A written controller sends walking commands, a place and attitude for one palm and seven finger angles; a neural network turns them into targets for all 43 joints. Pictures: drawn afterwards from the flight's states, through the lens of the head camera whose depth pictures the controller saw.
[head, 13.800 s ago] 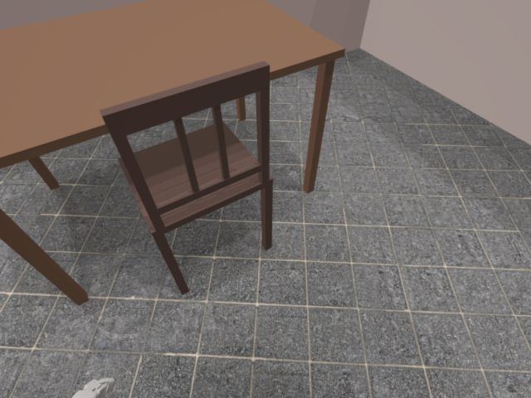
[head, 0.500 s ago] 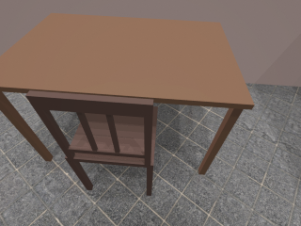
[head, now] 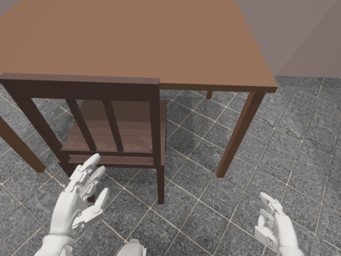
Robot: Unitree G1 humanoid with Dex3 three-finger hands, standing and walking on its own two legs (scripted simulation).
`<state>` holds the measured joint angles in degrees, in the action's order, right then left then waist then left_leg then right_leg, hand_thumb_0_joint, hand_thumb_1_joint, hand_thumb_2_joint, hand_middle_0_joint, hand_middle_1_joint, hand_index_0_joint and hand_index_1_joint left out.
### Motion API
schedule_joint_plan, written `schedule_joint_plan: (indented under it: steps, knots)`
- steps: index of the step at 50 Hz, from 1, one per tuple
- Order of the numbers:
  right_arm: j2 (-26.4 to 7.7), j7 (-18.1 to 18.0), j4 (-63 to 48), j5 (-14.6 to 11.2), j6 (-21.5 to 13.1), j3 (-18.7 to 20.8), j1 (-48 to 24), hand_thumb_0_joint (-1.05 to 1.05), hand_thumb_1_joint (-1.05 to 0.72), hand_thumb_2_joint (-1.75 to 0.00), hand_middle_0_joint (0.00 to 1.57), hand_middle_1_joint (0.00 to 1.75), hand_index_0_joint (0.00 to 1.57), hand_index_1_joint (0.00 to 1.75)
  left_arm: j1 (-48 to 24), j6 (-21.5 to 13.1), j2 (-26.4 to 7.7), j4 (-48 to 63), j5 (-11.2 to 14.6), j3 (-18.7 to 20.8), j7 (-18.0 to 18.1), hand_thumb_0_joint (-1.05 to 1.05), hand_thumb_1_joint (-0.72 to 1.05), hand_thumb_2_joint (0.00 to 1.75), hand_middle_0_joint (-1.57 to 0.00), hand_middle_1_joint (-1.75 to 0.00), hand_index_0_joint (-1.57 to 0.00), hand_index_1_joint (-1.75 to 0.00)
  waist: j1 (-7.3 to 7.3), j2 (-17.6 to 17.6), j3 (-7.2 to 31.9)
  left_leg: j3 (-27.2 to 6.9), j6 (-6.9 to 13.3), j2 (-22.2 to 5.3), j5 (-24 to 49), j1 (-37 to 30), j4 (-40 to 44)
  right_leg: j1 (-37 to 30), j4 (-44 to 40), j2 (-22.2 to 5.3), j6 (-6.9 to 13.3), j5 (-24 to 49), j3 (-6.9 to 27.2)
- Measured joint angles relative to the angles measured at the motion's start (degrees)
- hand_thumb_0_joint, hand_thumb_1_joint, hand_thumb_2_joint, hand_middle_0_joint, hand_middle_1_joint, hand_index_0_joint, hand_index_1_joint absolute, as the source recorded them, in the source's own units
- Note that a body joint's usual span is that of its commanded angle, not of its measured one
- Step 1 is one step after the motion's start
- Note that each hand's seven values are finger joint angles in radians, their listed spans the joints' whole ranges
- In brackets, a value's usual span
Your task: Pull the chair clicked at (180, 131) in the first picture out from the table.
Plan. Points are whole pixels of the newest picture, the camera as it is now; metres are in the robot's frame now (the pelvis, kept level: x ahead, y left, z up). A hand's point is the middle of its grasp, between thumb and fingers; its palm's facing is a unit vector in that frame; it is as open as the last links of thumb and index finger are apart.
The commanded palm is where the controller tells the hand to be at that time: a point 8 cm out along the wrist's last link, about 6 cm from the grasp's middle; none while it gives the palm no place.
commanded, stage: raise the hand toward the chair's back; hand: left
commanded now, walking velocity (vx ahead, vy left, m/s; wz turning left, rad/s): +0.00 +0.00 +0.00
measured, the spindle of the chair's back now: (83, 126) +0.50 +0.30 -0.05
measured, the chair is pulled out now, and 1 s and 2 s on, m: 0.00 0.00 0.00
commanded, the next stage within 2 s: aim the fingers beside a spindle in 1.74 s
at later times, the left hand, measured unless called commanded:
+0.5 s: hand (85, 215) +0.21 +0.19 +0.01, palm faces +0.03 -1.00 -0.02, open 13.0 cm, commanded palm +0.18 +0.25 +0.01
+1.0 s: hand (69, 206) +0.22 +0.23 +0.02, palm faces +0.03 -1.00 -0.07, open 16.6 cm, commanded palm +0.20 +0.28 +0.03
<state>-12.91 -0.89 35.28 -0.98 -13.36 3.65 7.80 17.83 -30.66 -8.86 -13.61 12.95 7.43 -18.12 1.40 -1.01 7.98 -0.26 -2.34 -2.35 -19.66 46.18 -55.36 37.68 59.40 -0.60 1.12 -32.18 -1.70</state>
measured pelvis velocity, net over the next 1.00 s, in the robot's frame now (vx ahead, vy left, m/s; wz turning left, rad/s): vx -0.01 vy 0.03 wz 0.01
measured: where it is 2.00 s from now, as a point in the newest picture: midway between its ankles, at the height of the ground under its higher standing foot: outside the picture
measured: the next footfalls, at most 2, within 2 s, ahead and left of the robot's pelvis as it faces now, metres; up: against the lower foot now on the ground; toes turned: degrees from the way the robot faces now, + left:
none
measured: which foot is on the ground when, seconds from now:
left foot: down 0.00-1.00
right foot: down 0.00-1.00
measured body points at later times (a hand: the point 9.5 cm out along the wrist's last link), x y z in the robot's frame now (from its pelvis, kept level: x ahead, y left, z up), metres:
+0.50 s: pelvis -0.01 +0.01 -0.03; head +0.04 +0.01 +0.42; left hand +0.20 +0.25 +0.01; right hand +0.13 -0.22 -0.13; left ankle +0.07 +0.14 -0.67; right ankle -0.03 -0.11 -0.67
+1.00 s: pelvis -0.01 +0.03 -0.02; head +0.05 +0.04 +0.42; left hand +0.21 +0.28 +0.03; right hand +0.19 -0.20 -0.09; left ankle +0.07 +0.15 -0.67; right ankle -0.03 -0.10 -0.67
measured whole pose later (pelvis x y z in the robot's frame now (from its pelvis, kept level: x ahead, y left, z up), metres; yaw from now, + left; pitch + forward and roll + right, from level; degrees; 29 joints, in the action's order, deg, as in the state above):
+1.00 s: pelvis -0.01 +0.03 -0.02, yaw +0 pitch +14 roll -4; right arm -11.7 -3.6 30.4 -1.5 -10.4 -0.5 10.5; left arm 19.1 -21.3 -13.8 -1.5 13.7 10.1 -13.2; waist 0.3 2.7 8.2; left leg -2.9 0.0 -2.4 -22.7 56.5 -65.1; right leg 44.4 64.0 0.0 -0.9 -33.5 -3.9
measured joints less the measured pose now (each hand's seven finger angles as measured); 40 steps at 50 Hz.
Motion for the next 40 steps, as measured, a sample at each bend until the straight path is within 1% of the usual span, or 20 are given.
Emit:
schedule_joint_plan:
  steps: [1,3,6,8,10,12,13,15,16,18,20,22,24,27,29,31,33,36,38,40]
  knots:
    - [-0.26,-0.04,-1.43,-0.16,0.46,0.25,-0.18,0.01,-0.9,-0.9,0.2,0.3,0.2,0.3,1.73,0.56,0.18,-0.01,0.09,-0.05,-1.3,0.0,0.67,0.79,-0.17,-0.26,-0.17,-0.26,-0.28,-0.2,0.07,-0.19,-0.03,-0.14,-0.66,1.57,-1.87,1.46,1.85,0.15,0.1,-0.86,-0.11]
    - [-0.73,-0.55,-3.95,-0.29,1.32,0.58,-0.24,0.01,-0.9,-0.9,0.2,0.3,0.2,0.3,5.61,2.48,0.21,0.76,0.21,-0.09,-1.52,0.0,0.62,0.77,-0.17,-0.25,-0.17,-0.25,-1.0,-0.58,0.18,-0.65,0.0,-0.27,-1.82,4.43,-5.18,4.04,5.09,0.31,0.22,-2.18,-0.44]
    - [-1.01,-1.73,-6.09,0.16,1.59,0.87,0.05,0.01,-0.9,-0.9,0.2,0.3,0.2,0.3,10.48,3.1,-0.14,4.32,-0.17,0.62,2.21,0.01,0.55,0.74,-0.17,-0.24,-0.17,-0.24,-2.4,-0.23,0.1,-2.05,-0.04,-0.52,-3.26,8.29,-9.62,6.96,8.74,0.76,0.64,-3.7,-1.63]
    - [-0.86,-2.55,-6.19,0.62,1.32,0.51,0.27,0.01,-0.9,-0.9,0.2,0.3,0.2,0.3,11.91,1.12,-1.05,8.49,-0.29,1.25,4.9,0.01,0.5,0.72,-0.16,-0.24,-0.16,-0.24,-3.36,0.32,0.07,-3.25,-0.17,-0.65,-3.94,10.85,-12.24,8.77,10.7,1.1,0.89,-4.43,-2.68]
    - [-0.52,-3.16,-5.41,0.91,0.85,-0.4,0.34,0.01,-0.9,-0.9,0.2,0.3,0.2,0.3,11.33,-1.85,-2.05,12.5,0.18,1.58,5.92,0.01,0.45,0.7,-0.16,-0.23,-0.15,-0.23,-4.0,1.13,0.08,-4.39,-0.25,-0.69,-4.37,13.23,-14.46,10.47,12.34,1.37,1.1,-4.91,-3.69]
    - [-0.05,-3.53,-4.28,0.85,0.45,-1.74,0.29,0.01,-0.9,-0.9,0.2,0.3,0.2,0.3,8.74,-3.68,-2.91,15.34,1.01,1.29,4.88,0.01,0.4,0.68,-0.15,-0.22,-0.15,-0.22,-4.14,2.25,-0.04,-5.31,-0.18,-0.71,-4.61,15.1,-16.17,11.79,13.54,1.59,1.18,-5.13,-4.49]
    - [0.3,-3.66,-3.68,0.68,0.37,-2.45,0.27,0.01,-0.9,-0.9,0.2,0.3,0.2,0.3,6.9,-3.69,-3.3,15.96,1.36,0.95,3.74,0.01,0.38,0.67,-0.14,-0.22,-0.14,-0.22,-4.02,2.83,-0.14,-5.59,-0.16,-0.74,-4.63,15.75,-16.72,12.28,13.91,1.69,1.17,-5.13,-4.72]
    - [1.21,-3.93,-2.74,0.14,0.73,-3.76,0.53,0.01,-0.9,-0.9,0.2,0.3,0.2,0.3,3.0,-1.19,-4.02,15.47,1.78,0.11,1.05,0.01,0.33,0.65,-0.14,-0.21,-0.14,-0.21,-3.41,3.82,-0.27,-5.68,-0.09,-0.84,-4.48,16.44,-17.06,12.93,14.09,1.81,1.01,-4.87,-4.74]
    - [1.73,-4.05,-2.45,-0.21,1.15,-4.24,0.85,0.01,-0.9,-0.9,0.2,0.3,0.21,0.3,1.25,1.28,-4.31,14.43,1.87,-0.26,-0.26,0.01,0.31,0.64,-0.13,-0.21,-0.13,-0.21,-3.0,4.21,-0.4,-5.49,-0.02,-0.93,-4.33,16.37,-16.83,12.98,13.87,1.85,0.91,-4.62,-4.54]
    - [2.71,-4.25,-2.37,-0.92,2.42,-4.84,1.97,0.01,-0.9,-0.9,0.2,0.3,0.21,0.3,-0.93,8.11,-4.58,12.27,2.16,-0.73,-1.86,0.01,0.26,0.62,-0.13,-0.2,-0.13,-0.2,-1.94,4.69,-0.77,-4.71,0.16,-1.01,-3.89,15.32,-15.56,12.34,12.79,1.78,0.6,-3.98,-3.8]
    - [3.51,-4.42,-2.46,-1.3,3.65,-4.86,3.55,0.01,-0.9,-0.9,0.2,0.3,0.21,0.3,-0.69,14.44,-4.3,11.26,2.55,-0.48,-1.38,0.01,0.22,0.6,-0.13,-0.19,-0.13,-0.19,-0.88,4.66,-0.9,-3.52,0.37,-1.13,-3.36,13.44,-13.47,11.09,11.01,1.65,0.18,-3.21,-2.69]
    - [3.95,-4.47,-2.44,-1.25,4.28,-4.25,5.35,0.01,-0.9,-0.9,0.2,0.3,0.21,0.3,1.45,17.43,-3.52,11.68,2.73,0.51,1.03,0.0,0.17,0.58,-0.13,-0.19,-0.13,-0.18,-0.29,4.4,-0.54,-2.35,0.57,-1.38,-2.98,11.62,-11.37,9.85,9.03,1.69,-0.17,-2.4,-1.6]
    - [3.9,-4.25,-2.22,-0.93,4.23,-3.28,6.96,0.01,-0.9,-0.9,0.2,0.3,0.21,0.3,4.17,16.54,-2.66,13.16,2.52,1.69,4.4,0.0,0.13,0.56,-0.13,-0.18,-0.12,-0.18,-0.13,4.12,-0.11,-1.62,0.79,-1.48,-2.75,10.35,-9.84,8.86,7.44,1.67,-0.41,-1.79,-0.93]
    - [2.98,-3.72,-1.32,-0.19,3.61,-2.09,8.12,0.01,-0.9,-0.9,0.2,0.3,0.21,0.3,6.61,10.44,-2.44,15.0,1.29,3.28,8.26,0.0,0.06,0.53,-0.12,-0.17,-0.12,-0.17,-0.47,3.56,0.38,-1.34,1.04,-1.34,-2.69,10.42,-9.37,8.88,6.81,1.49,-0.68,-1.59,-0.72]
    - [1.79,-3.31,-0.79,0.12,3.03,-1.73,7.99,0.01,-0.9,-0.9,0.2,0.3,0.21,0.3,6.49,6.08,-2.91,15.0,0.78,3.76,8.78,0.0,0.01,0.51,-0.11,-0.16,-0.11,-0.16,-0.63,3.54,0.39,-1.77,1.17,-1.05,-2.86,11.69,-10.28,9.74,7.46,1.29,-0.82,-1.9,-1.14]
    - [0.54,-3.13,-0.46,0.06,2.46,-1.64,7.25,0.01,-0.9,-0.9,0.2,0.3,0.21,0.3,5.45,3.43,-3.47,14.08,0.9,3.45,7.47,0.0,-0.04,0.49,-0.1,-0.15,-0.1,-0.15,-0.72,3.68,0.08,-2.21,1.36,-0.77,-3.11,13.09,-11.5,10.74,8.43,1.09,-0.98,-2.29,-1.57]
    - [-0.37,-3.25,-0.53,-0.28,2.12,-1.64,6.28,0.01,-0.9,-0.9,0.2,0.3,0.2,0.3,4.24,3.31,-3.91,12.8,1.28,2.51,5.14,0.0,-0.08,0.47,-0.1,-0.14,-0.1,-0.14,-0.74,3.79,-0.3,-2.44,1.58,-0.59,-3.32,14.08,-12.39,11.46,9.09,0.96,-1.16,-2.54,-1.79]
    - [-0.69,-3.71,-1.23,-0.74,1.82,-1.66,4.91,0.01,-0.9,-0.9,0.2,0.3,0.2,0.3,3.32,6.21,-4.42,11.82,1.46,1.06,2.59,0.0,-0.15,0.44,-0.09,-0.13,-0.09,-0.13,-0.6,3.61,-0.71,-2.35,1.84,-0.52,-3.38,14.14,-12.5,11.4,8.91,0.89,-1.49,-2.41,-1.7]
    - [-0.28,-3.92,-1.93,-0.86,1.71,-1.7,4.28,0.01,-0.9,-0.9,0.2,0.3,0.2,0.3,3.63,8.27,-4.6,12.61,1.43,0.75,2.62,0.0,-0.2,0.42,-0.09,-0.13,-0.09,-0.13,-0.42,3.31,-0.67,-2.18,2.0,-0.55,-3.34,13.46,-11.92,10.72,8.13,0.9,-1.58,-2.14,-1.54]
    - [0.34,-3.96,-2.6,-0.81,1.56,-1.76,3.86,0.01,-0.9,-0.9,0.2,0.3,0.2,0.3,4.26,9.11,-4.53,14.3,1.44,0.99,3.97,-0.01,-0.25,0.4,-0.09,-0.12,-0.08,-0.12,-0.32,3.09,-0.53,-2.08,2.11,-0.55,-3.27,12.43,-11.16,9.63,7.08,0.91,-1.63,-1.84,-1.48]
